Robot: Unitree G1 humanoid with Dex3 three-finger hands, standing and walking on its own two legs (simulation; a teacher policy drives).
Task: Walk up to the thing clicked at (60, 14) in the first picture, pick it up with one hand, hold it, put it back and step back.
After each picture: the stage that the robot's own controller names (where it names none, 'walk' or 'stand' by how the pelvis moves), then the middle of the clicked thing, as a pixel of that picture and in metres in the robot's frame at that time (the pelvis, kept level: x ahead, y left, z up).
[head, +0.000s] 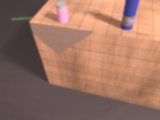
stand; (62, 12) +0.92 +0.17 -0.02
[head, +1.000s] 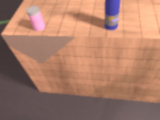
walk; (36, 18) +0.77 +0.32 -0.01
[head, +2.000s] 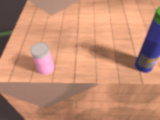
stand; (43, 59) +0.46 +0.20 +0.02
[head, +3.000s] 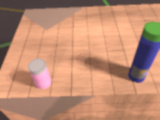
stand; (40, 74) +0.43 +0.21 -0.02
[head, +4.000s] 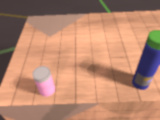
stand; (44, 81) +0.41 +0.20 -0.02
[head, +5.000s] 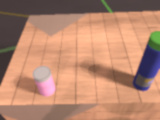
stand; (44, 81) +0.41 +0.19 -0.02
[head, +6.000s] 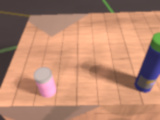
stand; (45, 82) +0.40 +0.19 -0.02
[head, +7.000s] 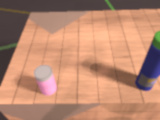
rise first; (46, 80) +0.41 +0.19 -0.02
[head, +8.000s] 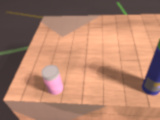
rise first; (52, 80) +0.41 +0.19 -0.02
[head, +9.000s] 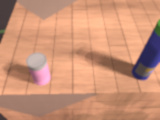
go down; (39, 69) +0.43 +0.17 +0.00
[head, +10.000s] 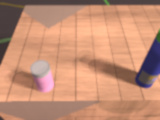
go down; (42, 76) +0.41 +0.17 +0.00
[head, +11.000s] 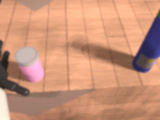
close in; (30, 65) +0.42 +0.18 +0.04
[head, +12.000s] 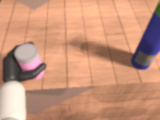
close; (30, 62) +0.42 +0.18 +0.04
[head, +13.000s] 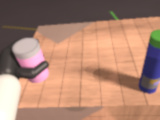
lift; (32, 61) +0.34 +0.17 +0.20
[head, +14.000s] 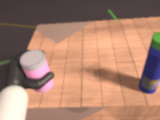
hold; (38, 72) +0.33 +0.17 +0.16
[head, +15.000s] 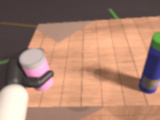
hold; (37, 70) +0.33 +0.17 +0.16
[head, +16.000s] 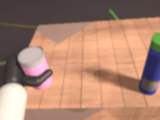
hold; (36, 69) +0.33 +0.17 +0.17
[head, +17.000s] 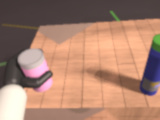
crouch; (36, 71) +0.33 +0.17 +0.17
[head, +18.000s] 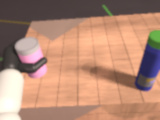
crouch; (32, 58) +0.39 +0.18 +0.15
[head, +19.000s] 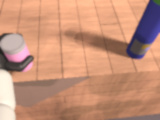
lower; (18, 54) +0.45 +0.20 +0.06
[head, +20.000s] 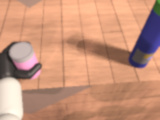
lower; (26, 61) +0.42 +0.19 +0.05
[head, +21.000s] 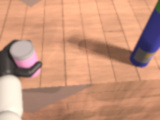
lower; (26, 60) +0.43 +0.18 +0.05
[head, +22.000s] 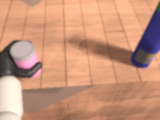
lower; (27, 60) +0.43 +0.19 +0.05
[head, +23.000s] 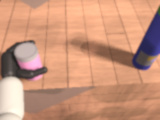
open; (30, 62) +0.42 +0.18 +0.04
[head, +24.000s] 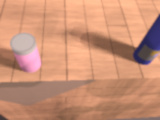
sink last; (27, 54) +0.43 +0.18 +0.05
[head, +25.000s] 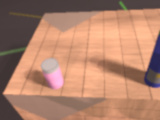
sink last; (52, 74) +0.43 +0.19 +0.02
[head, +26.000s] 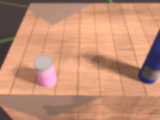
stand; (45, 71) +0.42 +0.18 +0.01
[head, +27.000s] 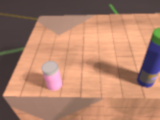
stand; (52, 76) +0.44 +0.18 -0.02
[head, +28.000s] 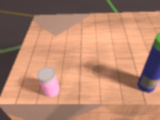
stand; (49, 82) +0.40 +0.18 -0.02
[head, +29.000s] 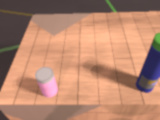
stand; (47, 82) +0.40 +0.18 -0.02
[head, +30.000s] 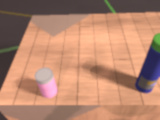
stand; (46, 83) +0.40 +0.19 -0.02
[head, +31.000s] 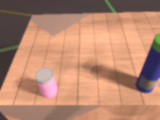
stand; (46, 83) +0.40 +0.19 -0.02
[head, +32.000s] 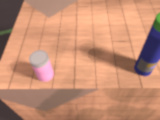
walk; (42, 66) +0.43 +0.20 -0.01
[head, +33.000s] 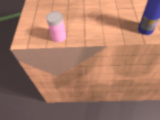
walk; (56, 27) +0.61 +0.16 +0.00
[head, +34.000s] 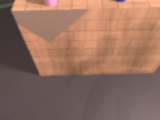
walk; out of the picture +0.89 +0.23 +0.00
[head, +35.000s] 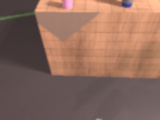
stand; out of the picture +1.03 +0.17 -0.01
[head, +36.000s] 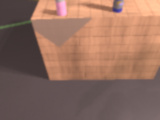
stand; (60, 6) +1.06 +0.20 -0.02
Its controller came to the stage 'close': yes
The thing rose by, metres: 0.20
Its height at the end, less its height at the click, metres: +0.00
